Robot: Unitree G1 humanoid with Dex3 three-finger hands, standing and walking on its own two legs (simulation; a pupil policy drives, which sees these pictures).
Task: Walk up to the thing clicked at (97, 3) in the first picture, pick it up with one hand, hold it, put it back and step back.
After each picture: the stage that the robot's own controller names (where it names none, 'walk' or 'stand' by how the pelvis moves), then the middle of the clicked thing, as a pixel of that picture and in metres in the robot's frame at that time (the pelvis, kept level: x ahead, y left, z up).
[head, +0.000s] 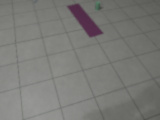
stand; (97, 6) +2.12 -0.21 -0.72
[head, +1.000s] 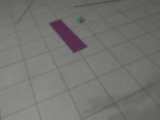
walk; (79, 19) +1.97 +0.18 -0.70
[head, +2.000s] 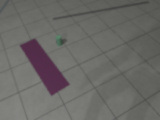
walk; (59, 40) +1.31 +0.34 -0.72
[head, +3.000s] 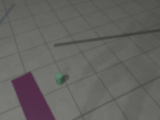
walk; (59, 79) +0.80 +0.26 -0.71
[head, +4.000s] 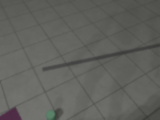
walk; (51, 117) +0.46 +0.22 -0.69
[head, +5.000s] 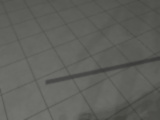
stand; out of the picture +0.30 +0.22 -0.71
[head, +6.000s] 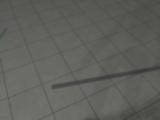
stand; out of the picture +0.29 +0.19 -0.72
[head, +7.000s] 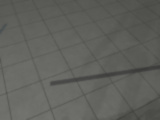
stand; out of the picture +0.31 +0.20 -0.72
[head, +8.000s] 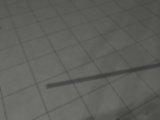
stand; out of the picture +0.28 +0.23 -0.73
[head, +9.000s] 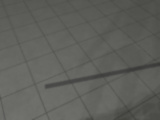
stand; out of the picture +0.28 +0.22 -0.73
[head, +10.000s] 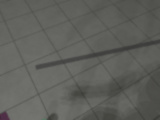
go down; out of the picture +0.30 +0.23 -0.69
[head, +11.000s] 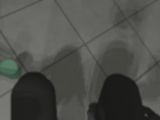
go down; (11, 70) +0.35 +0.27 -0.28
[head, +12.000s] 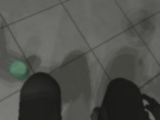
close in; (20, 71) +0.35 +0.27 -0.30
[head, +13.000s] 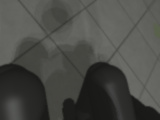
close in; out of the picture +0.32 +0.30 -0.21
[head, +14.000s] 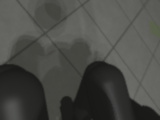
close; out of the picture +0.33 +0.30 -0.21
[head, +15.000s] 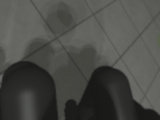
lift; out of the picture +0.29 +0.27 -0.19
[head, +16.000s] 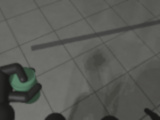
lift; (26, 86) +0.31 +0.19 +0.00
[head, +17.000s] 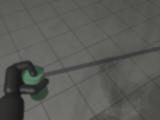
hold; (36, 83) +0.33 +0.17 +0.01
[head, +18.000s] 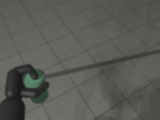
hold; (36, 86) +0.33 +0.17 +0.00
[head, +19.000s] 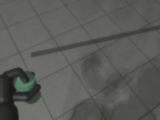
crouch; (28, 88) +0.33 +0.19 -0.06
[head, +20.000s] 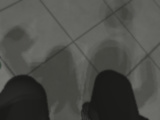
lower; out of the picture +0.39 +0.29 -0.14
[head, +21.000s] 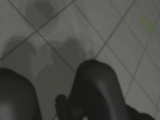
lower; out of the picture +0.36 +0.31 -0.22
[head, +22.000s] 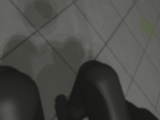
lower; out of the picture +0.35 +0.31 -0.22
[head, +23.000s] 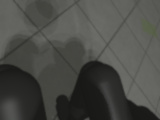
lower; out of the picture +0.34 +0.31 -0.22
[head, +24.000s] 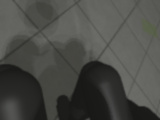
lower; out of the picture +0.34 +0.31 -0.21
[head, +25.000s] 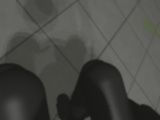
withdraw; out of the picture +0.33 +0.29 -0.22
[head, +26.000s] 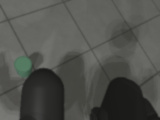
walk; (23, 67) +0.36 +0.25 -0.28
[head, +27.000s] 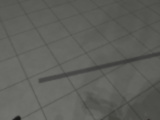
stand; out of the picture +0.29 +0.20 -0.65
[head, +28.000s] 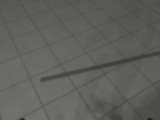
stand; out of the picture +0.31 +0.22 -0.66
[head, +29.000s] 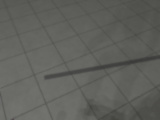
stand; out of the picture +0.32 +0.21 -0.68
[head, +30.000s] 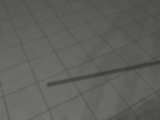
walk; out of the picture +0.32 +0.20 -0.72
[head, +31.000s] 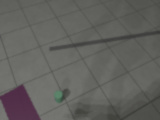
walk; (58, 97) +0.50 +0.17 -0.71
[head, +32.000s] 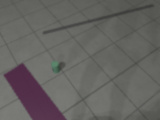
walk; (55, 67) +0.81 +0.27 -0.69
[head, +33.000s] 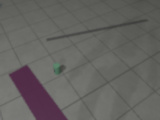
stand; (57, 69) +0.95 +0.25 -0.71
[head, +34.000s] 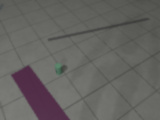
stand; (58, 69) +0.95 +0.25 -0.73
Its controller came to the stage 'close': yes
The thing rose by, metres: 0.70
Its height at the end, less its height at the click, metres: +0.00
